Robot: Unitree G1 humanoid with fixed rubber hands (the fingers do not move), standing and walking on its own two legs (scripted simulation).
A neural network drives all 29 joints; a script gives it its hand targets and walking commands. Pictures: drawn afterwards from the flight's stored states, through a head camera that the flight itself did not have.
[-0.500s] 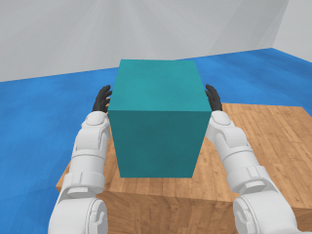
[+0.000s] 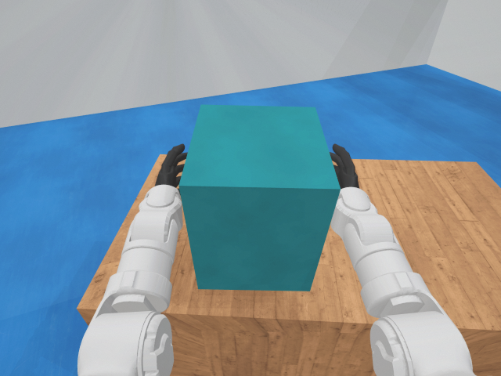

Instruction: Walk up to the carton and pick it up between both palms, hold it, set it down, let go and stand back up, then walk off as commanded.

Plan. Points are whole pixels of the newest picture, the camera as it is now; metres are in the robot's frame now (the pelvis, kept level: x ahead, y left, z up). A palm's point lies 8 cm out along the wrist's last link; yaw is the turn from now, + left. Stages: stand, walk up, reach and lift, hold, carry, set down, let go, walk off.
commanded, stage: set down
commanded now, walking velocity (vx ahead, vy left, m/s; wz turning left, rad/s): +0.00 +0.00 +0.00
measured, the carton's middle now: (256, 199) +0.39 -0.07 +0.12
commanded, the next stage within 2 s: none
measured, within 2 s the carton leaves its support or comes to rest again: rests again in 1.70 s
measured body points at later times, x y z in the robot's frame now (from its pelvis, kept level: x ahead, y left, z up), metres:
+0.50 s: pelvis +0.00 +0.01 +0.00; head -0.04 +0.04 +0.45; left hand +0.43 +0.08 +0.14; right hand +0.35 -0.21 +0.13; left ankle -0.02 +0.13 -0.75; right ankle -0.01 -0.16 -0.75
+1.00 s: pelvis +0.00 +0.00 +0.00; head -0.02 +0.01 +0.45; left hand +0.43 +0.07 +0.11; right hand +0.35 -0.22 +0.10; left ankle -0.02 +0.13 -0.75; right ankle -0.01 -0.15 -0.75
